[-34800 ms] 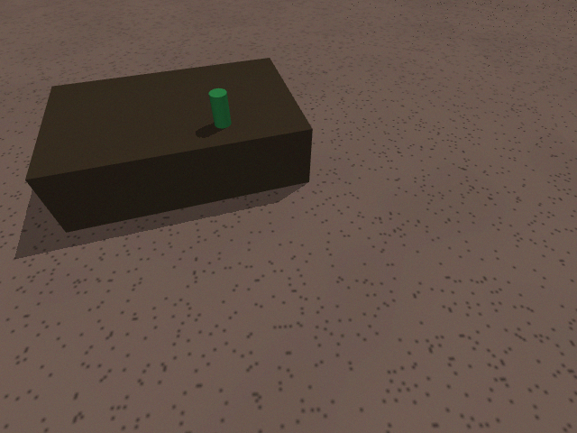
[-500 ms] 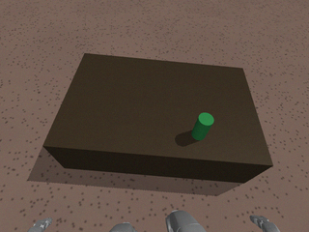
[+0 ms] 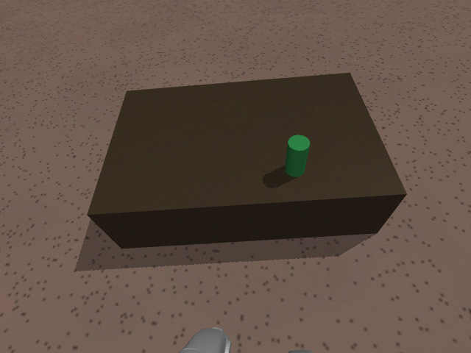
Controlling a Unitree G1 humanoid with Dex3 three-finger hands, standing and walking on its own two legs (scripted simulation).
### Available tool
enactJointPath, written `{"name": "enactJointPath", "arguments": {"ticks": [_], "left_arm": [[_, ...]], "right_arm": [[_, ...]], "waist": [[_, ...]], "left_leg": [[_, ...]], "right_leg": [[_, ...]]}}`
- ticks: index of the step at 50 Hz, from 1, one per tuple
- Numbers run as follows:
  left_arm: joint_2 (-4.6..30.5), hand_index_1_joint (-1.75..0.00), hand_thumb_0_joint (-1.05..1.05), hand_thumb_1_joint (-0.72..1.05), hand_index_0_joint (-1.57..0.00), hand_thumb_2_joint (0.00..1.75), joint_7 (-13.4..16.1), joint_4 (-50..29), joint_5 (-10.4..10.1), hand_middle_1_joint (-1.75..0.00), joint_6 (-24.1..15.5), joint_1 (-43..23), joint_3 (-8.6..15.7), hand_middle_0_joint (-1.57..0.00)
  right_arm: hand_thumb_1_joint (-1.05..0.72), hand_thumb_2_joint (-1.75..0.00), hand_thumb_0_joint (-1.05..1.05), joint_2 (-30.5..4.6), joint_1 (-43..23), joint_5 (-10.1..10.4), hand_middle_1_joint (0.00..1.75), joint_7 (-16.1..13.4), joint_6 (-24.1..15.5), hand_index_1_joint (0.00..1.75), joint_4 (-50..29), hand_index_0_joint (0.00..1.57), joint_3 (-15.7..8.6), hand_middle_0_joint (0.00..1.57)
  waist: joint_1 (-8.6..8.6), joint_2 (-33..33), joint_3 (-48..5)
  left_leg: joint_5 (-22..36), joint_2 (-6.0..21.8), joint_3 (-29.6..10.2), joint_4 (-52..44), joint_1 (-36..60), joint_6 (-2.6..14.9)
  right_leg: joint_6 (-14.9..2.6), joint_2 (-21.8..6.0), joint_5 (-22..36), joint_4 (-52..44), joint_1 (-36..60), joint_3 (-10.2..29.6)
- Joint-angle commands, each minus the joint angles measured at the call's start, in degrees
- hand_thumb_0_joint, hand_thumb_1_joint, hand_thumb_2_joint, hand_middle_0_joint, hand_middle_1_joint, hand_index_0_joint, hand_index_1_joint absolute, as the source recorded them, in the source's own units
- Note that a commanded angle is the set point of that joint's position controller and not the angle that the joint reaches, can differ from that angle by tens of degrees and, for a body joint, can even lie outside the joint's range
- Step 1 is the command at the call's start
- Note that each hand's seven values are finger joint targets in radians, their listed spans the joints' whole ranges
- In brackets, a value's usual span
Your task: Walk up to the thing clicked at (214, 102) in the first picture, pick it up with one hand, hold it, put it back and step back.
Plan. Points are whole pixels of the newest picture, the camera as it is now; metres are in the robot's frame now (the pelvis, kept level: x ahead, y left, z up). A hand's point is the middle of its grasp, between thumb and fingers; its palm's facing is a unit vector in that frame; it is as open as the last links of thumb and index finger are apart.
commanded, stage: step back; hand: right
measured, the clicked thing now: (296, 156) +0.80 -0.20 -0.36
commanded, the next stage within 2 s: stand in 1.86 s
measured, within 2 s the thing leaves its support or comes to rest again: neither
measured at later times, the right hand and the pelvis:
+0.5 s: hand out of the picture -0.03 -0.24 -0.14, palm faces -0.04 +0.90 -0.44, open 7.4 cm; pelvis -0.17 +0.02 -0.01, yaw -2 degrees
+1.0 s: hand out of the picture -0.25 -0.22 -0.15, palm faces -0.08 +0.91 -0.41, open 7.4 cm; pelvis -0.31 +0.03 -0.01, yaw +2 degrees
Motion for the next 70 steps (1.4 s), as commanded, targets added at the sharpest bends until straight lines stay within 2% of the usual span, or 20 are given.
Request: {"name": "enactJointPath", "arguments": {"ticks": [1,7,9,10,11,14,24,27,29,30,34,41,44,45,49,54,58,60,62,70], "left_arm": [[14.32,-0.30,0.00,0.90,-0.20,0.90,2.27,-7.42,0.06,-0.30,-2.29,-3.18,4.35,-0.20],[15.13,-0.30,0.00,0.90,-0.20,0.90,1.80,-8.97,-1.64,-0.30,-0.07,-6.98,3.09,-0.20],[10.27,-0.30,0.00,0.90,-0.20,0.90,1.55,-10.08,-2.45,-0.30,0.31,-5.23,1.87,-0.20],[13.02,-0.30,0.00,0.90,-0.20,0.90,2.45,-10.34,-2.11,-0.30,0.24,-10.15,3.06,-0.20],[14.60,-0.30,0.00,0.90,-0.20,0.90,2.71,-9.18,-1.57,-0.30,0.29,-11.86,3.50,-0.20],[13.35,-0.30,0.00,0.90,-0.20,0.90,1.96,-6.29,-2.79,-0.30,0.37,-4.15,3.18,-0.20],[11.45,-0.30,0.00,0.90,-0.20,0.90,0.87,-4.36,-1.34,-0.30,-1.64,-2.01,1.95,-0.20],[13.38,-0.30,0.00,0.90,-0.20,0.90,0.56,-0.63,-0.42,-0.30,-1.72,4.87,2.76,-0.20],[22.82,-0.30,0.00,0.90,-0.20,0.90,0.15,-2.92,0.02,-0.30,-1.20,-0.67,4.94,-0.20],[24.58,-0.30,0.00,0.90,-0.20,0.90,0.46,-5.42,0.41,-0.30,-1.36,-5.59,5.21,-0.20],[15.29,-0.30,0.00,0.90,-0.20,0.90,0.98,-6.96,0.22,-0.30,-1.67,-10.63,3.28,-0.20],[14.94,-0.30,0.00,0.90,-0.20,0.90,0.52,-6.66,0.08,-0.30,-0.51,-4.46,3.48,-0.20],[8.47,-0.30,0.00,0.90,-0.20,0.90,0.12,-5.36,-1.19,-0.30,0.43,0.56,1.29,-0.20],[13.26,-0.30,0.00,0.90,-0.20,0.90,0.82,-5.40,-0.66,-0.30,0.26,-6.07,2.28,-0.20],[14.07,-0.30,0.00,0.90,-0.20,0.90,-1.09,-1.55,-1.65,-0.30,-0.18,-2.13,2.90,-0.20],[12.89,-0.30,0.00,0.90,-0.20,0.90,-2.10,-1.11,-0.49,-0.30,-1.86,-5.53,2.65,-0.20],[11.01,-0.30,0.00,0.90,-0.20,0.90,-1.15,3.38,-0.06,-0.30,-4.26,1.37,2.56,-0.20],[16.46,-0.30,0.00,0.90,-0.20,0.90,-0.50,4.70,0.87,-0.30,-5.39,6.27,4.45,-0.20],[21.13,-0.30,0.00,0.90,-0.20,0.90,-0.22,1.62,0.63,-0.30,-5.27,0.66,5.12,-0.20],[16.52,-0.30,0.00,0.90,-0.20,0.90,-0.29,0.38,-0.57,-0.30,-5.83,-3.04,2.48,-0.20]], "right_arm": [[-0.90,-0.90,0.00,-7.87,-1.98,-0.57,0.30,-1.01,-2.46,0.30,-5.36,0.20,-1.72,0.20],[-0.90,-0.90,0.00,-8.09,6.35,-1.53,0.30,-1.00,-3.15,0.30,-1.68,0.20,-2.79,0.20],[-0.90,-0.90,0.00,-16.14,3.56,-2.97,0.30,-0.94,-3.20,0.30,-3.16,0.20,-4.65,0.20],[-0.90,-0.90,0.00,-21.11,1.40,-2.38,0.30,-0.37,-3.06,0.30,-4.61,0.20,-4.94,0.20],[-0.90,-0.90,0.00,-19.80,-0.59,-2.50,0.30,-0.59,-3.42,0.30,-4.61,0.20,-4.85,0.20],[-0.90,-0.90,0.00,-12.05,-8.27,-2.71,0.30,-1.29,-3.58,0.30,-6.41,0.20,-2.60,0.20],[-0.90,-0.90,0.00,-13.87,-3.68,-1.73,0.30,-0.96,-1.94,0.30,-7.22,0.20,-3.48,0.20],[-0.90,-0.90,0.00,-12.59,-7.30,-0.68,0.30,-0.67,-1.43,0.30,-8.23,0.20,-2.98,0.20],[-0.90,-0.90,0.00,-8.68,-10.27,-0.17,0.30,-1.31,-1.74,0.30,-10.09,0.20,-2.33,0.20],[-0.90,-0.90,0.00,-10.28,-8.38,-0.51,0.30,-1.80,-1.59,0.30,-9.48,0.20,-3.11,0.20],[-0.90,-0.90,0.00,-8.54,-3.97,-0.18,0.30,-1.11,-2.14,0.30,-5.91,0.20,-2.17,0.20],[-0.90,-0.90,0.00,-6.13,2.49,-1.84,0.30,-1.46,-5.33,0.30,-3.23,0.20,-1.65,0.20],[-0.90,-0.90,0.00,-14.54,-1.43,-3.85,0.30,-1.72,-6.15,0.30,-3.25,0.20,-3.76,0.20],[-0.90,-0.90,0.00,-19.06,-1.75,-2.63,0.30,-1.53,-6.09,0.30,-3.95,0.20,-4.28,0.20],[-0.90,-0.90,0.00,-11.21,-8.61,-2.90,0.30,-1.38,-7.54,0.30,-4.01,0.20,-2.28,0.20],[-0.90,-0.90,0.00,-12.88,-2.41,-3.42,0.30,-0.07,-6.81,0.30,-1.99,0.20,-3.75,0.20],[-0.90,-0.90,0.00,-11.19,-3.24,-2.18,0.30,0.69,-5.34,0.30,-2.41,0.20,-3.66,0.20],[-0.90,-0.90,0.00,-5.39,-3.68,-1.12,0.30,0.55,-5.43,0.30,-4.35,0.20,-1.79,0.20],[-0.90,-0.90,0.00,-9.35,-6.22,-1.71,0.30,-0.03,-6.00,0.30,-4.78,0.20,-2.94,0.20],[-0.90,-0.90,0.00,-6.63,-2.69,-1.28,0.30,1.42,-6.79,0.30,-2.41,0.20,-2.60,0.20]], "waist": [[2.43,-13.15,-8.16],[-0.89,-11.94,-11.97],[0.66,8.24,-10.91],[-2.95,11.39,-9.38],[-3.16,10.05,-5.62],[2.99,4.94,-4.96],[-1.39,10.14,-13.97],[2.12,6.01,-15.07],[3.80,-19.67,-8.34],[2.98,-20.12,-4.49],[-0.61,-10.56,-4.60],[0.87,-13.79,-12.43],[4.36,4.42,-9.57],[-1.15,7.57,-6.67],[3.42,4.37,-1.58],[-1.57,7.59,-2.91],[1.85,4.78,-6.82],[3.92,-11.34,-9.18],[4.35,-10.27,-0.42],[1.46,-12.91,-3.21]], "left_leg": [[-5.67,3.69,2.42,-10.44,-3.55,-1.27],[13.83,5.38,11.03,-44.98,14.76,1.18],[31.68,23.35,-14.81,-45.15,21.67,8.05],[31.48,29.60,-21.56,-46.71,10.80,16.82],[27.13,31.03,-24.14,-48.73,4.50,18.91],[34.88,20.87,-3.34,-41.97,12.41,12.97],[30.18,21.61,-2.26,-35.80,23.62,14.31],[17.87,18.80,0.05,-33.06,11.79,8.17],[-7.68,2.86,8.09,-13.45,0.23,1.33],[-11.59,5.04,2.51,-4.24,3.09,0.15],[-4.16,0.75,2.91,0.48,4.40,1.40],[6.19,5.09,11.43,-45.53,10.38,0.64],[4.05,23.71,-18.71,-49.58,25.73,7.39],[-6.62,31.76,-25.81,-53.19,8.97,15.32],[-0.05,19.50,-4.98,-49.86,8.65,8.54],[-15.25,19.60,-6.43,-51.34,14.16,10.41],[-5.06,16.94,1.04,-40.67,11.96,8.07],[-2.04,7.61,9.78,-20.27,-3.86,2.91],[-8.49,8.34,2.94,-11.80,-8.67,1.38],[5.29,8.19,11.17,-28.04,8.64,0.59]], "right_leg": [[-10.83,-11.11,19.81,-6.10,14.65,8.67],[-7.17,-8.81,23.27,6.21,9.43,5.17],[-1.97,4.59,-8.44,20.87,-10.67,-0.04],[-1.13,7.33,-23.96,29.28,-8.48,5.60],[-1.19,6.89,-22.97,36.29,-7.01,9.77],[-1.68,8.00,-12.85,42.56,-12.81,10.29],[0.85,3.44,-9.00,2.92,-1.98,-0.94],[-2.73,1.77,1.35,-6.89,8.48,0.39],[-14.59,-16.53,-4.10,-15.99,-2.57,26.65],[-18.40,-21.89,-1.91,-17.55,-11.58,31.13],[-11.35,-8.99,12.25,-9.57,-7.33,8.77],[-8.59,-7.53,12.79,4.11,13.51,6.56],[-1.94,3.42,-16.04,20.14,-18.19,1.37],[-0.87,-0.48,-18.27,22.30,-10.27,6.56],[-1.44,1.65,-5.83,22.31,-6.71,7.10],[-0.34,1.93,-14.05,7.95,-4.89,-0.23],[-2.89,3.82,-4.20,-14.24,9.45,-3.94],[-7.07,-7.39,-8.05,-18.46,23.56,16.87],[-16.24,-21.81,-16.77,-20.95,9.90,32.45],[-9.81,-9.93,14.73,-11.77,4.25,5.21]]}}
